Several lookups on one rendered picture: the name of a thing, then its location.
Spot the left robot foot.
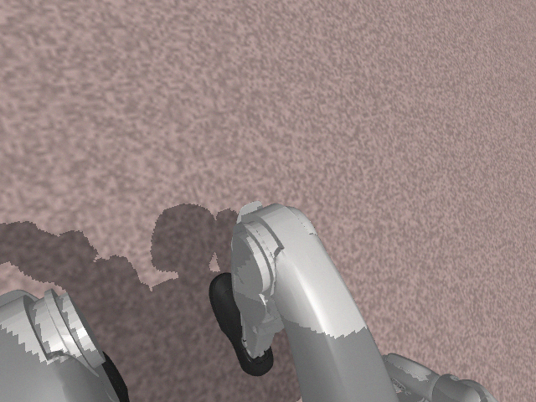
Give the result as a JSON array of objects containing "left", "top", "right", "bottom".
[{"left": 102, "top": 351, "right": 130, "bottom": 402}]

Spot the right robot arm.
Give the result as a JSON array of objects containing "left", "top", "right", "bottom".
[{"left": 432, "top": 374, "right": 498, "bottom": 402}]

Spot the right robot hand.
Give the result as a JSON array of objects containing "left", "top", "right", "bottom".
[{"left": 381, "top": 353, "right": 440, "bottom": 402}]

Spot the right robot foot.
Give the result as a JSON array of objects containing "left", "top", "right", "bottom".
[{"left": 209, "top": 272, "right": 273, "bottom": 376}]

